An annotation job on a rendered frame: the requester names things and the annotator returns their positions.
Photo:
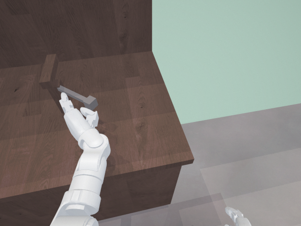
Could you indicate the robot right hand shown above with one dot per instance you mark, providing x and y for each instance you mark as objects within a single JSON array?
[{"x": 237, "y": 217}]

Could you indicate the left robot forearm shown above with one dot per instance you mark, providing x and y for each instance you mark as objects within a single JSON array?
[{"x": 83, "y": 197}]

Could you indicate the left robot upper arm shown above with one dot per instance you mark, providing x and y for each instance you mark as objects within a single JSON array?
[{"x": 75, "y": 221}]

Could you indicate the counter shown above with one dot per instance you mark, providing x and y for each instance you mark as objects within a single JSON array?
[{"x": 98, "y": 48}]

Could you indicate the robot left hand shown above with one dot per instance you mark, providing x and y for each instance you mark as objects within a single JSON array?
[{"x": 74, "y": 119}]

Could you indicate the tap lever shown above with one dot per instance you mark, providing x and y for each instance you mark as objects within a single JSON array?
[{"x": 89, "y": 102}]

